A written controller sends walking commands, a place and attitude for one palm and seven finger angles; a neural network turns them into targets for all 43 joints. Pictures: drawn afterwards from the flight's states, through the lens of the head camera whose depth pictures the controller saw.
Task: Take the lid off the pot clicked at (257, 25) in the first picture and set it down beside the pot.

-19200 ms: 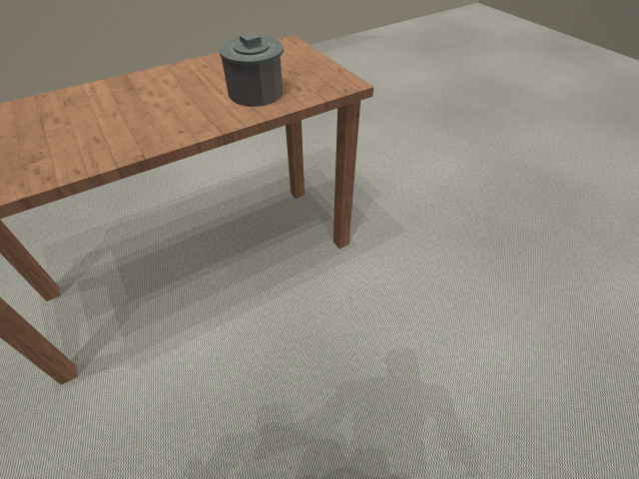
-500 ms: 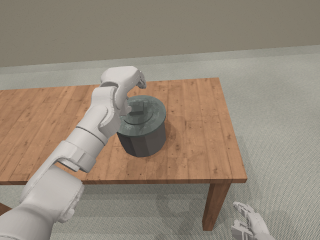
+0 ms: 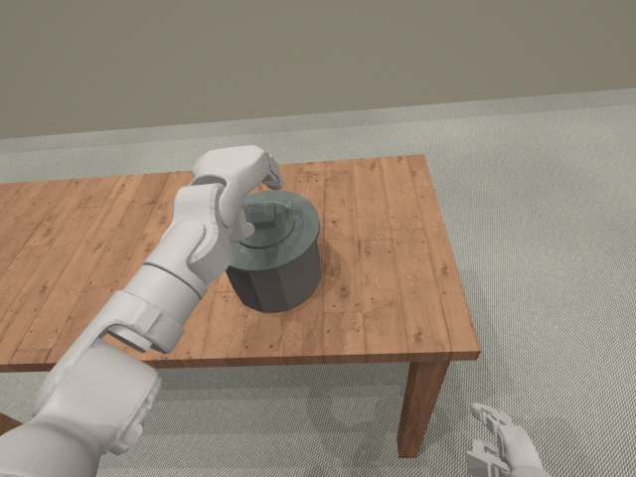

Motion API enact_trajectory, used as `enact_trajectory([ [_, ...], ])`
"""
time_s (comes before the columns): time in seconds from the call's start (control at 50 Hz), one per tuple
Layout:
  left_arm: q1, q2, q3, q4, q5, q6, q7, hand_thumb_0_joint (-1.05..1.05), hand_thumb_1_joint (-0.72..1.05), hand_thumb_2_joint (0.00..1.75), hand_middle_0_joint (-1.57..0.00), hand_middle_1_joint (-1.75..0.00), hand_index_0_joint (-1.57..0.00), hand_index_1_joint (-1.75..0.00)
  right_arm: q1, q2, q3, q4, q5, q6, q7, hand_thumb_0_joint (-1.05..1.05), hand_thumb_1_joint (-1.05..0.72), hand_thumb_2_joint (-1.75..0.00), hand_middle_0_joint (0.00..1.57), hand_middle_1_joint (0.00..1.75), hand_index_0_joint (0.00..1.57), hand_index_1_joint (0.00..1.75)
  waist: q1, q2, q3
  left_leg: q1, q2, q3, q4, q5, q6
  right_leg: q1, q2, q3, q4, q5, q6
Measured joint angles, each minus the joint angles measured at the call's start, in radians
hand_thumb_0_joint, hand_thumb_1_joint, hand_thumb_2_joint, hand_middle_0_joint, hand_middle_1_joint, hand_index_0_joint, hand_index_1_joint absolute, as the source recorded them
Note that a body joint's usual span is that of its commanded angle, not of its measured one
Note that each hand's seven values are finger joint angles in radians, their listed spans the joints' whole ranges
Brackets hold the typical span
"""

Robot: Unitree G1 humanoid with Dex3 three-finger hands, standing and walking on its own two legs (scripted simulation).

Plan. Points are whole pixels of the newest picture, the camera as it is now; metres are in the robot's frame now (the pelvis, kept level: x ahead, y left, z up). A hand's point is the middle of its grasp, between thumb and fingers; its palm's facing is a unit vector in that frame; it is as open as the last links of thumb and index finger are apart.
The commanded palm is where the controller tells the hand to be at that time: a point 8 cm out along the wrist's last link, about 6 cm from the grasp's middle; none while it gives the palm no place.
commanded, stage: lower the open fingers around the knob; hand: left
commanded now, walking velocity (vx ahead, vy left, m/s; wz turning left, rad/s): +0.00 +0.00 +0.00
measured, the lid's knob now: (261, 216) +0.46 +0.10 +0.09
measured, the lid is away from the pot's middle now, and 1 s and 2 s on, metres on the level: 0.00 0.00 0.00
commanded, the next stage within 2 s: close the fingers and squeeze the knob in 0.64 s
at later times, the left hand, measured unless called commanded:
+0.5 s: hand (252, 223) +0.42 +0.11 +0.11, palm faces -0.28 -0.06 -0.96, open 10.2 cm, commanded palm +0.40 +0.11 +0.17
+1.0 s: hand (255, 220) +0.43 +0.10 +0.11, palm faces -0.28 -0.07 -0.96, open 9.7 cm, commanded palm +0.40 +0.11 +0.17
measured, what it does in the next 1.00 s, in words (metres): stands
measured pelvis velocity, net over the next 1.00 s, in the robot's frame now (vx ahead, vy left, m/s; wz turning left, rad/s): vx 0.01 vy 0.00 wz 0.00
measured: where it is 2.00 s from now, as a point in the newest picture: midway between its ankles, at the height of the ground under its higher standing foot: outside the picture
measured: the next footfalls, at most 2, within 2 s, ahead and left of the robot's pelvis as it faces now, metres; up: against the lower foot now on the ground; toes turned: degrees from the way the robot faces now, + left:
none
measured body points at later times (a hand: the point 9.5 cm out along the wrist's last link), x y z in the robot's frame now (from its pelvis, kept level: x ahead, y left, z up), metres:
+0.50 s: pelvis +0.00 +0.00 +0.00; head +0.01 -0.04 +0.45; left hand +0.43 +0.11 +0.17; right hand +0.17 -0.23 -0.12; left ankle +0.00 +0.11 -0.74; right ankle -0.01 -0.11 -0.74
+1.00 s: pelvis +0.01 +0.00 +0.00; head +0.02 -0.04 +0.45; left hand +0.44 +0.10 +0.16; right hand +0.17 -0.23 -0.13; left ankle +0.00 +0.11 -0.74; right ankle -0.01 -0.11 -0.74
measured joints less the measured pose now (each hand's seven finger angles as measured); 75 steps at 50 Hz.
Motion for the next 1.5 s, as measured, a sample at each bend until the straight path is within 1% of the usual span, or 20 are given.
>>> enact_trajectory([
  [0.14,0.016,-0.002,0.003,0.009,-0.001,-0.007,0.005,0.00,-0.29,1.44,-0.85,-0.08,-0.85,-0.08,-0.001,0.000,-0.003,0.001,-0.002,-0.008,-0.003,0.01,-0.91,-0.90,0.20,0.30,0.20,0.30,-0.001,-0.001,0.003,-0.001,0.002,-0.002,0.002,0.000,-0.002,0.001,0.002,-0.002,0.000,0.000,-0.002],
  [0.3,0.001,-0.023,-0.014,0.053,0.006,-0.002,0.020,0.00,-0.29,1.44,-0.85,-0.08,-0.84,-0.08,0.002,0.002,-0.004,0.011,-0.001,-0.005,-0.005,0.01,-0.91,-0.90,0.20,0.30,0.20,0.30,0.000,-0.003,0.002,-0.011,0.001,-0.006,0.009,-0.002,-0.001,-0.006,0.001,-0.006,0.004,-0.001,-0.002],
  [0.42,-0.002,-0.043,-0.004,0.097,0.010,-0.010,0.032,0.00,-0.29,1.44,-0.84,-0.08,-0.82,-0.07,0.007,0.008,0.000,0.013,-0.002,0.000,-0.006,0.01,-0.91,-0.90,0.20,0.30,0.20,0.30,-0.008,-0.004,-0.002,-0.017,0.002,-0.001,0.011,-0.004,0.000,-0.014,0.002,-0.001,0.005,-0.001,-0.001],
  [0.54,0.010,-0.044,-0.004,0.104,0.016,-0.018,0.045,0.00,-0.29,1.44,-0.84,-0.08,-0.82,-0.07,0.023,0.010,-0.005,0.012,-0.006,-0.001,-0.007,0.01,-0.91,-0.90,0.20,0.30,0.20,0.30,-0.015,-0.005,-0.002,-0.018,0.003,0.004,0.010,-0.006,0.002,-0.016,0.003,0.005,0.002,0.001,0.001],
  [0.7,-0.015,-0.060,-0.017,0.137,0.018,-0.005,0.065,0.00,-0.29,1.44,-0.84,-0.08,-0.84,-0.08,0.034,0.005,-0.009,0.027,-0.005,0.003,-0.009,0.01,-0.91,-0.90,0.20,0.30,0.20,0.30,-0.011,-0.005,-0.005,-0.023,0.000,0.003,0.011,-0.007,0.004,-0.021,0.000,0.004,0.003,-0.001,0.003],
  [0.76,-0.021,-0.061,-0.004,0.147,0.014,-0.005,0.063,0.00,-0.29,1.44,-0.84,-0.08,-0.84,-0.08,0.033,0.006,-0.007,0.029,-0.007,0.002,-0.011,0.01,-0.91,-0.90,0.20,0.30,0.20,0.30,-0.014,-0.005,-0.005,-0.023,0.000,0.004,0.009,-0.007,0.004,-0.022,0.000,0.005,0.001,0.000,0.003],
  [0.82,-0.022,-0.058,-0.016,0.148,0.019,0.001,0.058,0.00,-0.27,1.40,-0.83,-0.09,-0.84,-0.09,0.035,0.007,-0.010,0.024,-0.006,0.001,-0.010,0.01,-0.91,-0.90,0.20,0.30,0.20,0.30,-0.016,-0.004,-0.007,-0.025,0.000,0.005,0.008,-0.007,0.005,-0.023,0.000,0.006,0.000,0.000,0.004],
  [0.88,-0.016,-0.061,-0.019,0.135,0.018,0.000,0.056,0.00,-0.24,1.35,-0.80,-0.14,-0.82,-0.14,0.035,0.008,-0.012,0.021,-0.007,0.002,-0.007,0.01,-0.91,-0.90,0.20,0.30,0.20,0.30,-0.015,-0.003,-0.009,-0.024,0.000,0.005,0.009,-0.009,0.005,-0.022,0.000,0.006,-0.001,-0.002,0.004],
  [0.98,-0.017,-0.067,-0.013,0.138,0.014,-0.003,0.059,0.00,-0.18,1.28,-0.73,-0.29,-0.76,-0.30,0.026,0.007,-0.009,0.022,-0.006,0.002,-0.007,0.01,-0.91,-0.90,0.20,0.30,0.20,0.30,-0.012,-0.002,-0.008,-0.023,0.000,0.004,0.010,-0.011,0.006,-0.019,0.000,0.005,-0.001,-0.003,0.005],
  [1.06,-0.013,-0.065,-0.008,0.133,0.015,-0.004,0.059,0.00,-0.13,1.24,-0.69,-0.41,-0.72,-0.43,0.021,0.010,-0.006,0.018,-0.007,0.000,-0.007,0.01,-0.91,-0.90,0.20,0.30,0.20,0.30,-0.012,-0.004,-0.009,-0.023,0.000,0.004,0.009,-0.011,0.005,-0.019,0.001,0.005,-0.004,-0.002,0.004],
  [1.2,-0.011,-0.065,-0.019,0.123,0.018,0.002,0.060,0.00,-0.05,1.19,-0.65,-0.59,-0.69,-0.61,0.014,0.010,-0.008,0.014,-0.005,0.003,-0.003,0.01,-0.91,-0.90,0.20,0.30,0.20,0.30,-0.009,-0.006,-0.010,-0.026,0.001,0.002,0.012,-0.013,0.005,-0.021,0.001,0.003,-0.003,-0.003,0.004],
  [1.26,-0.008,-0.063,-0.012,0.120,0.016,0.000,0.059,0.00,-0.02,1.17,-0.65,-0.66,-0.69,-0.67,0.011,0.010,-0.006,0.015,-0.006,0.004,-0.005,0.01,-0.91,-0.90,0.20,0.30,0.20,0.30,-0.010,-0.006,-0.011,-0.026,0.001,0.002,0.012,-0.013,0.005,-0.020,0.001,0.003,-0.004,-0.003,0.004],
  [1.34,-0.017,-0.065,-0.023,0.128,0.019,0.007,0.059,0.00,0.03,1.14,-0.65,-0.73,-0.69,-0.74,0.011,0.010,-0.006,0.015,-0.004,0.006,-0.003,0.01,-0.91,-0.90,0.20,0.30,0.20,0.30,-0.009,-0.006,-0.010,-0.029,0.000,0.000,0.013,-0.013,0.005,-0.021,0.001,0.001,-0.002,-0.004,0.004],
  [1.5,-0.029,-0.072,-0.026,0.142,0.020,0.005,0.056,0.00,0.11,1.06,-0.65,-0.82,-0.70,-0.84,0.014,0.011,-0.004,0.020,-0.004,0.008,-0.006,0.01,-0.91,-0.90,0.20,0.30,0.20,0.30,-0.008,-0.005,-0.011,-0.029,-0.001,-0.001,0.012,-0.013,0.004,-0.022,0.000,0.001,-0.003,-0.004,0.004],
])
